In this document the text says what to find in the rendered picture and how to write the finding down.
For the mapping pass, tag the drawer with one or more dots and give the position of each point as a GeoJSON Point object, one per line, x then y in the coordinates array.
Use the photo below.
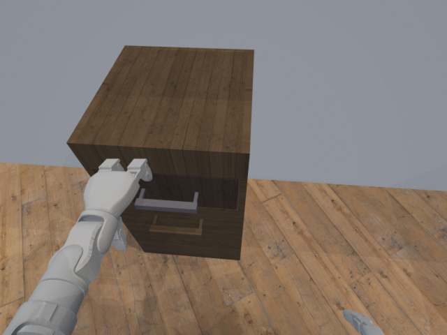
{"type": "Point", "coordinates": [214, 192]}

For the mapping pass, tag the handle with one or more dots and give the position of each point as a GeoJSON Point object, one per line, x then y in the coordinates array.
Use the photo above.
{"type": "Point", "coordinates": [176, 231]}
{"type": "Point", "coordinates": [166, 205]}

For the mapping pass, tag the left robot hand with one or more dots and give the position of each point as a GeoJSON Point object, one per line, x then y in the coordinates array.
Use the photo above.
{"type": "Point", "coordinates": [112, 190]}

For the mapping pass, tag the robot left forearm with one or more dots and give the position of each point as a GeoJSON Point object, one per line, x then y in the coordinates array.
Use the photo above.
{"type": "Point", "coordinates": [55, 302]}

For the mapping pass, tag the right robot hand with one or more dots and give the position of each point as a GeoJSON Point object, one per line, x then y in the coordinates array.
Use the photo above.
{"type": "Point", "coordinates": [361, 323]}

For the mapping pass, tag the cabinet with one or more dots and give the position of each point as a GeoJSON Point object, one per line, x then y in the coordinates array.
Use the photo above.
{"type": "Point", "coordinates": [187, 111]}

